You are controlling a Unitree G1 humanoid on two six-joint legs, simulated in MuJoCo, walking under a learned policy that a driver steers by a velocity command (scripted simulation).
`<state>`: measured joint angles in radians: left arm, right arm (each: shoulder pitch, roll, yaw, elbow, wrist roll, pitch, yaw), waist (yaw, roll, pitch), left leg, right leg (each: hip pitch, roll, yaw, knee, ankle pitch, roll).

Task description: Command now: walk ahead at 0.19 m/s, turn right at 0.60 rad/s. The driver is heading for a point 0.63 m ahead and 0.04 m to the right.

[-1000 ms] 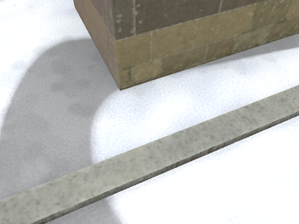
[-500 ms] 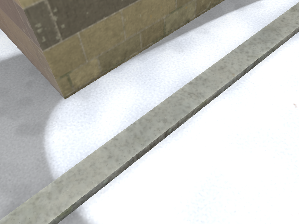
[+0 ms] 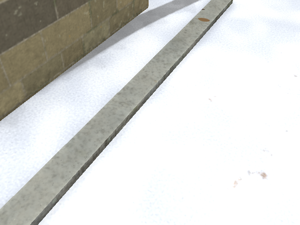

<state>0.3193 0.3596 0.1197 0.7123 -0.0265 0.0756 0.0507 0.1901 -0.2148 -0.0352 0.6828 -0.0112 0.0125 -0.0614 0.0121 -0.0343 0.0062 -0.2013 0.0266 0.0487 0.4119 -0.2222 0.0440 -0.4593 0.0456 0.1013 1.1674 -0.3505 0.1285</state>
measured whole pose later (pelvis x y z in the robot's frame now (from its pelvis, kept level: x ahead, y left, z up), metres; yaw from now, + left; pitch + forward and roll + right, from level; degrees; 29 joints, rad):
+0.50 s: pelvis +0.07 -0.10 +0.00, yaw -13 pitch +1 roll +2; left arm 0.44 0.24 0.02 0.74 0.01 -0.06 0.00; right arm 0.18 -0.32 -0.07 0.73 0.01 -0.07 0.04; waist 0.04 0.05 0.00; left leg -0.70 0.08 0.00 0.94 -0.01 -0.01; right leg -0.02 0.03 0.01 0.27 -0.27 -0.07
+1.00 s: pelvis +0.37 -0.15 -0.01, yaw +1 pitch +1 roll +2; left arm 0.19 0.29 0.01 0.64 0.02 -0.11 0.01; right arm 0.30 -0.29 -0.06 0.72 0.01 -0.06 0.02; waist -0.03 -0.02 0.04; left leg -0.22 -0.16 -0.06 0.34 -0.14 0.12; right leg -0.63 -0.11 0.11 1.06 -0.29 0.06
